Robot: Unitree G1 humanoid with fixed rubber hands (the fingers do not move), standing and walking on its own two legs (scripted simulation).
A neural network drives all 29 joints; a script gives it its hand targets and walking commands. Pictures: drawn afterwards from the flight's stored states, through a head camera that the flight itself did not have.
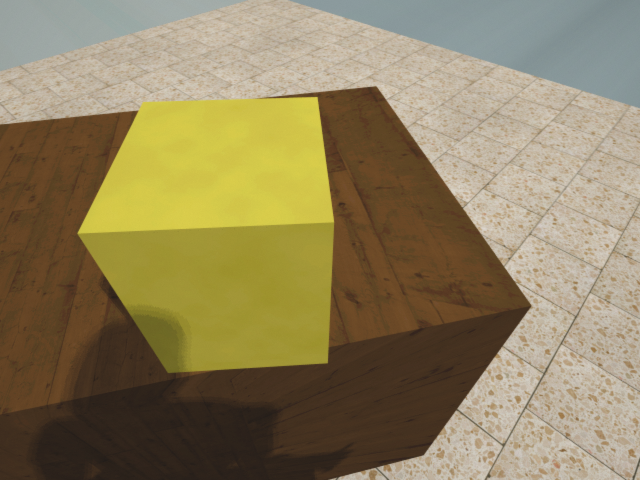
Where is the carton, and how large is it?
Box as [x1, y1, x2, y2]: [77, 97, 333, 372]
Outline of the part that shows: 317,97 160,101 142,103 77,233 168,372 327,362 333,217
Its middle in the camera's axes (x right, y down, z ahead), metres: -0.09 +0.00 +0.47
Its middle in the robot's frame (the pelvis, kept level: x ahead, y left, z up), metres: +0.39 +0.09 +0.13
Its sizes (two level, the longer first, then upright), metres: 0.210 0.200 0.250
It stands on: a pedestal, 0.77 m high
